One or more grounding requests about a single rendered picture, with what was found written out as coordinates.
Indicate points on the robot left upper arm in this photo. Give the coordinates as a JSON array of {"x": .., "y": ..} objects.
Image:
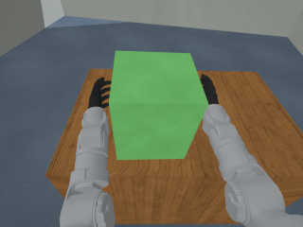
[{"x": 93, "y": 209}]

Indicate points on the robot right upper arm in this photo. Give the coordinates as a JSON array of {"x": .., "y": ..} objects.
[{"x": 256, "y": 202}]

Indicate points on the carton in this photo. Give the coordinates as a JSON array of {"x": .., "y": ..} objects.
[{"x": 156, "y": 103}]

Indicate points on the right robot hand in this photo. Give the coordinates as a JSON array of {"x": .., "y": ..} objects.
[{"x": 209, "y": 89}]

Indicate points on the left robot forearm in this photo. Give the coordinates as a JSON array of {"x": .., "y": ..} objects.
[{"x": 90, "y": 173}]

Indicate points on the right robot forearm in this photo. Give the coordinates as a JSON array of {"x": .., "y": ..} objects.
[{"x": 234, "y": 159}]

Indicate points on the pedestal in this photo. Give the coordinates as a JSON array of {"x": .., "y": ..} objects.
[{"x": 191, "y": 190}]

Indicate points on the left robot hand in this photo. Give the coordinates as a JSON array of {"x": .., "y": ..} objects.
[{"x": 96, "y": 97}]

